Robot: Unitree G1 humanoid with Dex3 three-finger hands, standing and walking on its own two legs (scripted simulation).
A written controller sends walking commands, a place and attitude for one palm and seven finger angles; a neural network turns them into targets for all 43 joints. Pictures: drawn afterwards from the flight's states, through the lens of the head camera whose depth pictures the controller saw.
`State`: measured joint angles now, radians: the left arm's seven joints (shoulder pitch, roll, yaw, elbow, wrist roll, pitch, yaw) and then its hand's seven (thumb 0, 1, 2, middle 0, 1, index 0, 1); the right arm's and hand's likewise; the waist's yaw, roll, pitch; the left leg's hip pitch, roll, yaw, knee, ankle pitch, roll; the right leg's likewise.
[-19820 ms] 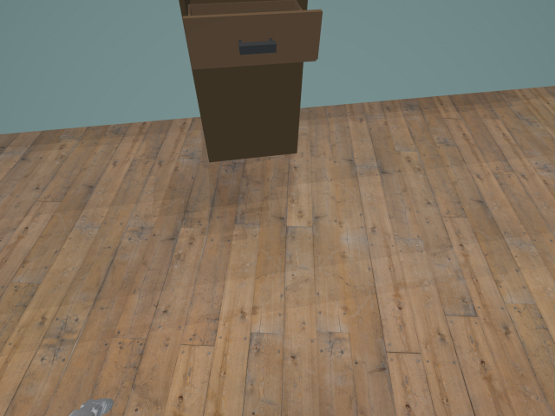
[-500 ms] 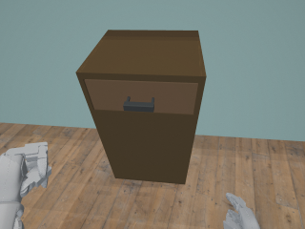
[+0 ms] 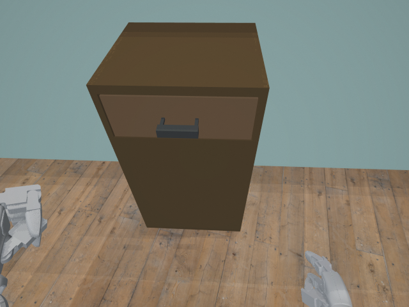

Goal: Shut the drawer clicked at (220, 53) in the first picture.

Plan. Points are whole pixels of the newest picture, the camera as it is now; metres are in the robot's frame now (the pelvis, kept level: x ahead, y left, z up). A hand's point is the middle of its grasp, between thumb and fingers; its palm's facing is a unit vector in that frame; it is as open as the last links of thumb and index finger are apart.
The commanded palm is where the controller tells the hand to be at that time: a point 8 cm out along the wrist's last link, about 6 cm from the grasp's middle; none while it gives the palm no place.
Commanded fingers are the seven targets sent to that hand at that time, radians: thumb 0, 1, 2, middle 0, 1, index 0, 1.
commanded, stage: step back with the hand held close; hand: left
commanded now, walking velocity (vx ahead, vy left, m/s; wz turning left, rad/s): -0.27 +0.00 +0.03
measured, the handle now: (178, 126) +0.60 +0.13 -0.01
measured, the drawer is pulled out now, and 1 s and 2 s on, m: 0.00 0.00 0.00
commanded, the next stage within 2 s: stop stepping back and stand still in 1.42 s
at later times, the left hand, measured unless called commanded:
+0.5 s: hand (36, 256) +0.16 +0.24 +0.15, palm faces +0.29 -0.83 -0.48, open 3.2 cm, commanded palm +0.09 +0.29 +0.17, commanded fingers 0.00 0.90 0.90 -1.40 -1.60 -1.40 -1.60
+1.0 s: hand out of the picture +0.09 +0.23 +0.15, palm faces +0.30 -0.81 -0.50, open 3.2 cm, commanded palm +0.02 +0.27 +0.17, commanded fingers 0.00 0.90 0.90 -1.40 -1.60 -1.40 -1.60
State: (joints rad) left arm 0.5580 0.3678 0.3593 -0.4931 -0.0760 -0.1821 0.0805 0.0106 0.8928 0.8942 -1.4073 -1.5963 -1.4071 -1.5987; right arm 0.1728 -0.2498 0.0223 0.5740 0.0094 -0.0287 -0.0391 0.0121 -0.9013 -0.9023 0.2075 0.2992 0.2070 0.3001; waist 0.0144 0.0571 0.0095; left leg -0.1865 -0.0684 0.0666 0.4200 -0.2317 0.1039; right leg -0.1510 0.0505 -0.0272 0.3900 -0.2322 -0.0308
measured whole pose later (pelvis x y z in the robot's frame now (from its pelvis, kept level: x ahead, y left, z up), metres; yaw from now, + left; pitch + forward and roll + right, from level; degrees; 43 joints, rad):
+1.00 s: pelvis -0.10 -0.01 -0.02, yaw +2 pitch +2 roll -2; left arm 0.61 0.42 0.40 -0.64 -0.04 -0.25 0.08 0.01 0.89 0.89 -1.41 -1.60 -1.41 -1.60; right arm 0.13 -0.21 -0.01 0.54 -0.01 -0.06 -0.05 0.01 -0.90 -0.90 0.21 0.30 0.21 0.30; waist 0.01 -0.01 0.09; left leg -0.46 -0.05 0.04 0.56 -0.13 0.10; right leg -0.35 0.10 0.09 0.61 -0.28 0.00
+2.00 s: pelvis -0.27 -0.02 -0.01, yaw +1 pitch -1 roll -1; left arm 0.62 0.37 0.36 -0.54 -0.02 -0.22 0.14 0.01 0.89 0.89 -1.41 -1.60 -1.41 -1.60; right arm 0.28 -0.21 0.00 0.64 -0.01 -0.11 -0.07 0.01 -0.90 -0.90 0.21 0.30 0.21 0.30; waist -0.01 0.00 -0.02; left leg -0.34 -0.01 -0.01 0.58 -0.28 0.03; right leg -0.18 0.07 -0.01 0.46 -0.26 -0.05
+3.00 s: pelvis -0.27 +0.00 -0.01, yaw +1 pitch -1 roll -1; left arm 0.27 0.20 0.02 0.94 0.02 0.05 0.04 0.01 0.91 0.89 -1.06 -1.29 -1.06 -1.26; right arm 0.20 -0.22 0.00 0.96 -0.02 0.02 -0.01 0.01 -0.91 -0.90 0.20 0.30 0.20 0.30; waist -0.02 -0.04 0.06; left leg -0.30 -0.03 0.01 0.51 -0.20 0.04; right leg -0.20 0.03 -0.01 0.49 -0.29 -0.02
